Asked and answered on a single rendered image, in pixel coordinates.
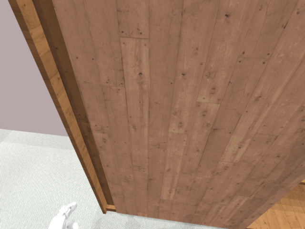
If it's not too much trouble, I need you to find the wardrobe door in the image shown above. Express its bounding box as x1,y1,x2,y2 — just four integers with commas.
32,0,114,205
52,0,305,229

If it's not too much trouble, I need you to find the left robot hand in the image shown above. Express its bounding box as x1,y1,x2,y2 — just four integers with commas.
48,202,79,229

